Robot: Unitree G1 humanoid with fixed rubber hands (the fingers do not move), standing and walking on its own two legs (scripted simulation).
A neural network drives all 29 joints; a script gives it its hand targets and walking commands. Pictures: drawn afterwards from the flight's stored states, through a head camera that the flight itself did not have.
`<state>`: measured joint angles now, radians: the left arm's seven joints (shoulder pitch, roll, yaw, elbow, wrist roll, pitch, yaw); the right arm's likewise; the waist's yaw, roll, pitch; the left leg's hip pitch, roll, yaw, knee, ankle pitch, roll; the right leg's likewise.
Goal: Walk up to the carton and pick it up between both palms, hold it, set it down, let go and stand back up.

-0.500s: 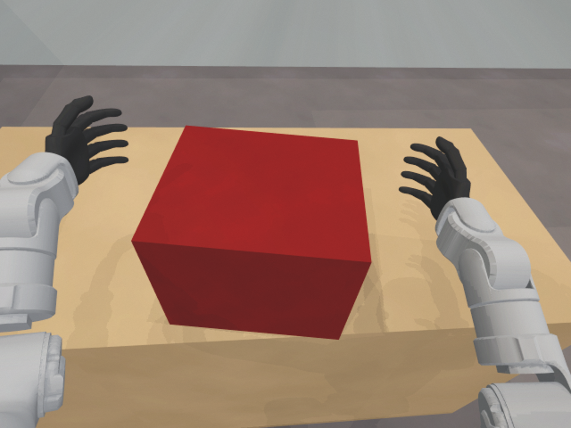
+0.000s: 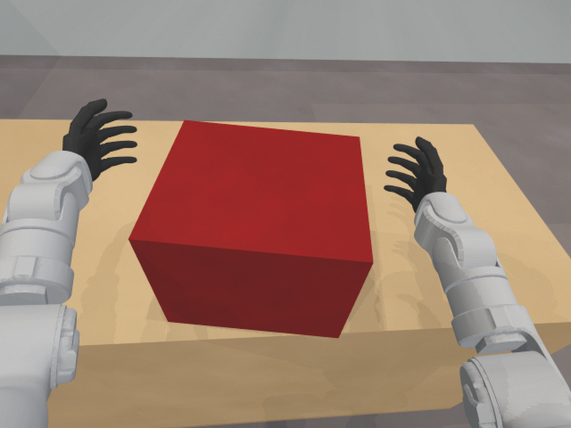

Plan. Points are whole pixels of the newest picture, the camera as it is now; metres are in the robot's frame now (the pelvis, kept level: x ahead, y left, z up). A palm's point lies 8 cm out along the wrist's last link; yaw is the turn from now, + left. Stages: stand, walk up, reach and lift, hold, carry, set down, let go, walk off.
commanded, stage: reach and lift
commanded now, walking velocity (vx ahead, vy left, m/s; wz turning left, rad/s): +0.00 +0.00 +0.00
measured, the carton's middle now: (262, 230) +0.40 +0.04 +0.04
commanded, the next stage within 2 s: none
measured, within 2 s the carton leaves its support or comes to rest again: neither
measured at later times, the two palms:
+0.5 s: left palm (111, 204) +0.41 +0.26 +0.09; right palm (403, 230) +0.37 -0.17 +0.07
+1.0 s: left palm (134, 200) +0.41 +0.23 +0.09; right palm (387, 225) +0.38 -0.15 +0.08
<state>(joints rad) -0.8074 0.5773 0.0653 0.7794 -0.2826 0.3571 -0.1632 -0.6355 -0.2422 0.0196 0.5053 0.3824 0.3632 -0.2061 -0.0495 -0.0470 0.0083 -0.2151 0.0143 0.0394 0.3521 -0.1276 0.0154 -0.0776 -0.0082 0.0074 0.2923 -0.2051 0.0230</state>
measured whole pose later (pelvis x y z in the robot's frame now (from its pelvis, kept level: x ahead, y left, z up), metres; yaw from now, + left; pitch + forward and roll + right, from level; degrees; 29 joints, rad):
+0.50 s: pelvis +0.00 +0.00 -0.01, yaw +0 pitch +5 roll -1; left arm -0.75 0.48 -0.04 1.07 -0.32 -0.05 -0.13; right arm -0.59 -0.17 0.08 0.80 0.35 0.02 -0.21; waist -0.05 -0.03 -0.06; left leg -0.37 0.02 0.03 0.46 -0.17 0.02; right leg -0.23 0.00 0.00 0.39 -0.24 0.03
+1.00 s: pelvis +0.00 +0.00 -0.01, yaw +0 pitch +4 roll -1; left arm -0.75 0.39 0.01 1.02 -0.24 -0.01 -0.10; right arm -0.62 -0.08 0.06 0.79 0.30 0.02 -0.27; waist -0.04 -0.04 -0.06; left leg -0.36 0.02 0.03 0.45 -0.16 0.02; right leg -0.23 0.00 0.01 0.39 -0.24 0.03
